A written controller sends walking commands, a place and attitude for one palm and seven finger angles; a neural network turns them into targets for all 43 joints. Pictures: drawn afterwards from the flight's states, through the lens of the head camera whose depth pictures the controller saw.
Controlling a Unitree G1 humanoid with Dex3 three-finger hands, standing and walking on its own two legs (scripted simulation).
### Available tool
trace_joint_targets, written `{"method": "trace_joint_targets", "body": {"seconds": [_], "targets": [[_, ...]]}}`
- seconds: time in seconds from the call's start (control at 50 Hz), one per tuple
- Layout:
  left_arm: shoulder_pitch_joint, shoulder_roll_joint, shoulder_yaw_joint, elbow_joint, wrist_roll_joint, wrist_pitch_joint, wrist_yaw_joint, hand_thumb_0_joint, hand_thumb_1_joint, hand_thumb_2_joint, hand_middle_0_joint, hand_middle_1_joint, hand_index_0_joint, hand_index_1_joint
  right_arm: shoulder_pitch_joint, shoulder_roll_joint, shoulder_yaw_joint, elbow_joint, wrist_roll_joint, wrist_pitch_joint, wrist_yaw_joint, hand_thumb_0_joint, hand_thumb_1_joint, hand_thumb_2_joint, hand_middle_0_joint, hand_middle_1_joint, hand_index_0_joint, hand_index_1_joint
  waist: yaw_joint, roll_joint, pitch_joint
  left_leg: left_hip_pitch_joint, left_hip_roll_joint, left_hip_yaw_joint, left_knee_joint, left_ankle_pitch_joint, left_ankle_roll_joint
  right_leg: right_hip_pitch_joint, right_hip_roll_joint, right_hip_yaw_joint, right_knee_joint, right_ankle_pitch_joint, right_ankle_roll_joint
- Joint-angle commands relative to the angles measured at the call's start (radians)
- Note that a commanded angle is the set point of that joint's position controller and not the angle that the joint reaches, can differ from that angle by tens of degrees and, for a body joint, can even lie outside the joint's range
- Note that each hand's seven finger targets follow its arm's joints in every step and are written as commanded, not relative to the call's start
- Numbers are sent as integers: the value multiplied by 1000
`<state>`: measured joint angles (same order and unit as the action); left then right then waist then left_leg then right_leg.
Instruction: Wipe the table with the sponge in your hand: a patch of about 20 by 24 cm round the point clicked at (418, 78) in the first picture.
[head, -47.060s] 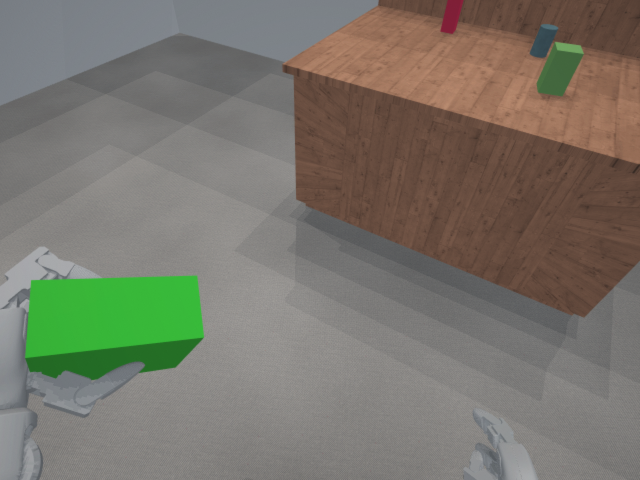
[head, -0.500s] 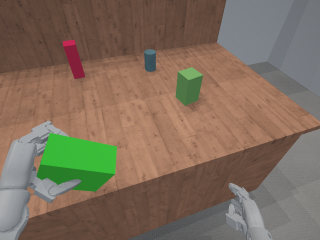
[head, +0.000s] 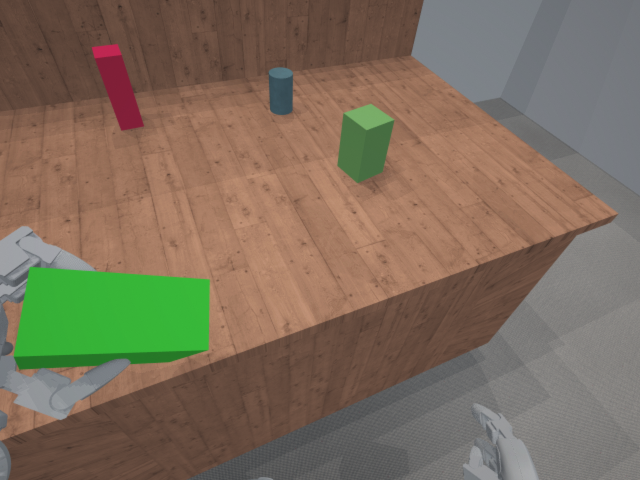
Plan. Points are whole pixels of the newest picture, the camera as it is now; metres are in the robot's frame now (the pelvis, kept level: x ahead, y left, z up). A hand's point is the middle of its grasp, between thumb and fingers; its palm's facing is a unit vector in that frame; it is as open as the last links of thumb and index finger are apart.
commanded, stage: step back with the hand held close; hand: left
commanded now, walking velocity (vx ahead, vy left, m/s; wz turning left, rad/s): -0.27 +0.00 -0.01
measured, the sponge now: (141, 324) +0.22 +0.19 +0.15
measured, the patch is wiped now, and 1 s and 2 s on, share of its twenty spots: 1.00 1.00 1.00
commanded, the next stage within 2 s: stop stepping back and stand still in 0.82 s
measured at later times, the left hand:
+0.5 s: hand (18, 377) +0.16 +0.25 +0.18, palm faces +0.40 -0.82 -0.41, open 10.2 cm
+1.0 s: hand out of the picture +0.03 +0.21 +0.18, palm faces +0.34 -0.86 -0.37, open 10.2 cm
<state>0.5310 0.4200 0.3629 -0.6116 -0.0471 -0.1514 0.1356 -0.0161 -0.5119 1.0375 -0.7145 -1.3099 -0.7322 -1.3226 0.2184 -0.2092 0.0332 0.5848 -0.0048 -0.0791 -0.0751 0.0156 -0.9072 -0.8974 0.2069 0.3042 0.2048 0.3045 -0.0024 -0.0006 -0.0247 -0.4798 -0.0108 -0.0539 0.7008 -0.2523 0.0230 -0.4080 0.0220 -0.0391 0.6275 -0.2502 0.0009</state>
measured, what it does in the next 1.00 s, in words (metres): walks backwards: right foot, then left foot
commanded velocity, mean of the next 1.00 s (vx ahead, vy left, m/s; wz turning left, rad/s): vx -0.31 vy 0.00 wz -0.01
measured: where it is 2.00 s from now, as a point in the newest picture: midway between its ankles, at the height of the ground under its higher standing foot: outside the picture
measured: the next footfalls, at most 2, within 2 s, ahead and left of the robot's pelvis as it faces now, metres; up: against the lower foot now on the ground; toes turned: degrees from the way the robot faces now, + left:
right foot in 0.64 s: -0.05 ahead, -0.15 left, +0.00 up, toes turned +1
left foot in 0.84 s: -0.09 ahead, +0.10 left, +0.00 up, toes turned +1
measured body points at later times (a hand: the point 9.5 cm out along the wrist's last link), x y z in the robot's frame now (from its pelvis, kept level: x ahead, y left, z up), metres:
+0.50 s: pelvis -0.06 +0.00 -0.01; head -0.04 +0.04 +0.43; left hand +0.13 +0.29 +0.21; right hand +0.11 -0.24 -0.08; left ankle +0.07 +0.10 -0.72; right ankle -0.03 -0.13 -0.68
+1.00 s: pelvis -0.20 -0.02 +0.00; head -0.17 +0.01 +0.45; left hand +0.01 +0.26 +0.20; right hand -0.01 -0.25 -0.05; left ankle -0.13 +0.10 -0.72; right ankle -0.15 -0.14 -0.68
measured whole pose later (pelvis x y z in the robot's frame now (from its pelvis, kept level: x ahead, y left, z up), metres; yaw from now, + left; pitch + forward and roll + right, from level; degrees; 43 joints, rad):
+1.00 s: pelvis -0.20 -0.02 +0.00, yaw -1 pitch +0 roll +0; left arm 0.49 0.42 0.40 -0.62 -0.06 -0.16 0.14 -0.02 -0.51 1.04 -0.72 -1.31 -0.73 -1.32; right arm 0.16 -0.16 0.00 0.57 0.02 -0.15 -0.03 0.01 -0.91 -0.90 0.21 0.30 0.20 0.30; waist -0.03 -0.09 0.05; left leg -0.41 0.03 0.04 0.64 -0.23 0.00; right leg -0.56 0.04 0.04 1.00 -0.43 0.03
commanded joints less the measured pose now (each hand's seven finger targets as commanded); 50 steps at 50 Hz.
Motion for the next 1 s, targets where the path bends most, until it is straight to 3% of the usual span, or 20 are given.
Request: {"method": "trace_joint_targets", "body": {"seconds": [0.0, 0.08, 0.22, 0.28, 0.34, 0.38, 0.4, 0.44, 0.54, 0.6, 0.64, 0.66, 0.7, 0.78, 0.8, 0.82, 0.84, 0.86, 0.9, 0.98], "targets": [[-124, 134, 112, -186, 2, -65, 28, 0, 100, 1300, -1200, -1600, -1200, -1600, -97, -154, -56, -161, 4, -65, -10, 0, -900, -900, 200, 300, 200, 300, -2, 94, -62, -43, 115, -172, -221, -358, 45, 26, -63, 98, -75, -54, -30], [-161, 118, 101, -167, 14, -64, 23, 0, 100, 1300, -1200, -1600, -1200, -1600, -96, -158, -56, -169, 2, -70, -9, 0, -900, -900, 200, 300, 200, 300, 3, 115, -69, -98, 143, -210, -262, -407, 66, 88, -23, 81, -28, -42, -13], [-182, 168, 109, -245, -3, -80, 34, 0, 100, 1300, -1200, -1600, -1200, -1600, -102, -139, -56, -160, -2, -57, 0, 0, -900, -900, 200, 300, 200, 300, -12, -51, -107, 53, 40, -74, 54, -233, -6, -76, -227, 248, -177, 79, -113], [-130, 167, 116, -262, -11, -86, 40, 0, 100, 1300, -1200, -1600, -1200, -1600, -103, -123, -56, -166, 4, -37, 8, 0, -900, -900, 200, 300, 200, 300, -20, -82, -143, 100, 40, -56, 104, -180, -13, -93, -268, 217, -155, 180, -116], [-82, 172, 148, -303, -9, -93, 47, 0, 100, 1300, -1200, -1600, -1200, -1600, -108, -138, -63, -181, 5, -27, 10, 0, -900, -900, 200, 300, 200, 300, -19, 108, -126, 56, 114, -159, -127, -241, 24, -102, -143, 109, 7, 36, -60], [-106, 171, 178, -315, 15, -100, 50, 0, 100, 1300, -1200, -1600, -1200, -1600, -110, -167, -83, -181, -11, -54, 16, 0, -900, -900, 200, 300, 200, 300, -17, 359, -110, -113, 298, -412, -451, -479, 111, -6, 46, 50, 394, -226, 10], [-145, 175, 187, -293, 24, -99, 53, 0, 100, 1300, -1200, -1600, -1200, -1600, -88, -152, -91, -156, -17, -68, 21, 0, -900, -900, 200, 300, 200, 300, -25, 330, -91, -179, 347, -450, -511, -502, 144, 14, 67, 97, 597, -240, 20], [-165, 158, 173, -245, 7, -94, 54, 0, 100, 1300, -1200, -1600, -1200, -1600, -58, -134, -102, -128, -8, -82, 30, 0, -900, -900, 200, 300, 200, 300, -17, 149, -112, 40, 306, -372, -381, -241, 136, -143, 36, 130, 549, -263, 9], [-121, 95, 100, -237, -3, -96, 39, 0, 100, 1300, -1200, -1600, -1200, -1600, -74, -123, -64, -112, -8, -102, 34, 0, -900, -900, 200, 300, 200, 300, -4, 277, -130, 104, 252, -295, -369, -202, 85, 38, 29, 76, 73, -203, -9], [-132, 113, 94, -242, -1, -118, 23, 0, 100, 1300, -1200, -1600, -1200, -1600, -68, -118, -65, -109, -7, -95, 32, 0, -900, -900, 200, 300, 200, 300, -4, 169, -165, 120, 182, -187, -161, -202, 18, 136, -29, 70, -244, 2, -51], [-121, 110, 66, -221, -7, -127, 19, 0, 100, 1300, -1200, -1600, -1200, -1600, -67, -102, -70, -104, 13, -92, 13, 0, -900, -900, 200, 300, 200, 300, -10, -186, -113, 120, -15, 25, 349, -238, -75, -43, -273, 244, -340, 171, -170], [-114, 133, 81, -226, -5, -115, 20, 0, 100, 1300, -1200, -1600, -1200, -1600, -121, -120, -89, -133, 23, -84, 10, 0, -900, -900, 200, 300, 200, 300, 6, -287, -103, 92, -28, 5, 615, -264, -75, -137, -395, 346, -355, 344, -232], [-118, 134, 114, -208, -14, -101, 14, 0, 100, 1300, -1200, -1600, -1200, -1600, -144, -43, -34, -140, 6, -49, 11, 0, -900, -900, 200, 300, 200, 300, -28, -158, -77, -4, 47, -58, 583, -287, -64, -46, -350, 223, -212, 625, -200], [-77, 155, 152, -202, -21, -122, 29, 0, 100, 1300, -1200, -1600, -1200, -1600, -126, -83, -44, -154, 18, -32, -10, 0, -900, -900, 200, 300, 200, 300, -33, -9, -157, 120, 40, 53, -205, -31, -46, 118, -235, 157, 61, 667, -76], [-82, 164, 160, -237, -30, -128, 35, 0, 100, 1300, -1200, -1600, -1200, -1600, -108, -102, -65, -163, 22, -41, -11, 0, -900, -900, 200, 300, 200, 300, -24, 47, -181, 242, 131, 2, -277, 203, -13, 48, -176, 123, 121, 420, -43], [-73, 165, 170, -244, -34, -126, 42, 0, 100, 1300, -1200, -1600, -1200, -1600, -96, -128, -88, -166, 26, -59, -7, 0, -900, -900, 200, 300, 200, 300, -8, 221, -177, 391, 307, -175, -310, 594, 53, -142, -63, 65, 249, 1, 3], [-52, 116, 132, -201, -41, -131, 26, 0, 100, 1300, -1200, -1600, -1200, -1600, -48, -127, -102, -139, 36, -78, 14, 0, -900, -900, 200, 300, 200, 300, -10, 216, -178, 498, 380, -178, -288, 806, 95, -267, -2, 98, 382, -291, 3], [-74, 159, 148, -280, -30, -131, 22, 0, 100, 1300, -1200, -1600, -1200, -1600, -49, -109, -82, -141, 1, -98, 22, 0, -900, -900, 200, 300, 200, 300, -21, 246, -219, 423, 381, -272, -249, 760, 117, -254, -12, 149, 458, -336, 22], [-105, 120, 124, -292, -26, -108, 24, 0, 100, 1300, -1200, -1600, -1200, -1600, -39, -121, -100, -106, 13, -119, 37, 0, -900, -900, 200, 300, 200, 300, -34, 168, -181, 331, 339, -202, -224, 713, 114, -200, -6, 168, 478, -237, 33], [-61, 114, 120, -265, -22, -71, 23, 0, 100, 1300, -1200, -1600, -1200, -1600, -89, -132, -85, -149, 41, -124, 46, 0, -900, -900, 200, 300, 200, 300, -20, 230, -82, 84, 280, -154, -347, -188, 90, -26, -43, 66, 263, -130, 20]]}}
